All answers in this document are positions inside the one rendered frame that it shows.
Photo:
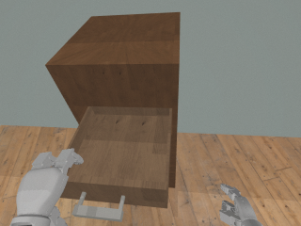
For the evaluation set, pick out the drawer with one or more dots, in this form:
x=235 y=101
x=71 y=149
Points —
x=126 y=152

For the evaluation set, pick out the left robot forearm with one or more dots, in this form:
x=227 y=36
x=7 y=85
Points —
x=30 y=220

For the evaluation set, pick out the handle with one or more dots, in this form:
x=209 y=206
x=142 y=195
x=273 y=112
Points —
x=95 y=212

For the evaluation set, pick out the right robot hand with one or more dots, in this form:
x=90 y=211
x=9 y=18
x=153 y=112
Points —
x=235 y=214

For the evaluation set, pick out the left robot hand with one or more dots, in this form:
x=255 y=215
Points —
x=43 y=185

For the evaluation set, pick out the cabinet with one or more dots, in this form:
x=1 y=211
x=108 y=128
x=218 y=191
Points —
x=129 y=60

